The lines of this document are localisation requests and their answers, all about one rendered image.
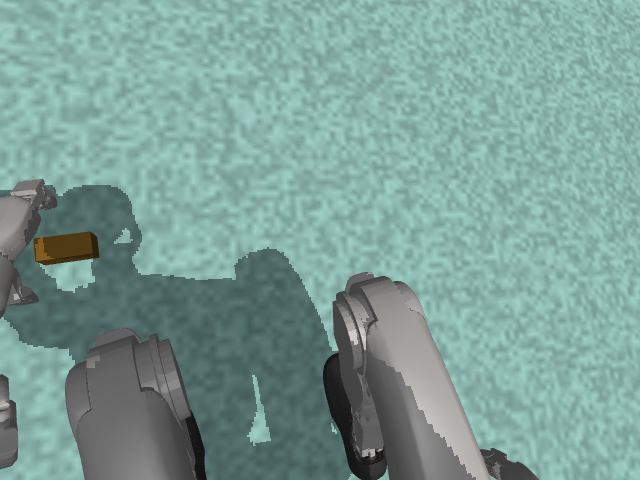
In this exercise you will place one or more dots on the right robot hand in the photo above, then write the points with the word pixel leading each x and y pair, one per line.
pixel 501 468

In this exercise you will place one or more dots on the left robot arm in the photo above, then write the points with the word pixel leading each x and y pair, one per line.
pixel 8 416

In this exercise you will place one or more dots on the small box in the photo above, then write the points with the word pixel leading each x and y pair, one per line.
pixel 66 248

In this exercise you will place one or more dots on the right robot foot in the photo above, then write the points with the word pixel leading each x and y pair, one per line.
pixel 365 468

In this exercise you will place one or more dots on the left robot foot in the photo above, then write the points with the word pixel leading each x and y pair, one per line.
pixel 198 447

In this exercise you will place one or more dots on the left robot hand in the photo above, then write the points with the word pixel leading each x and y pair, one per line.
pixel 19 222

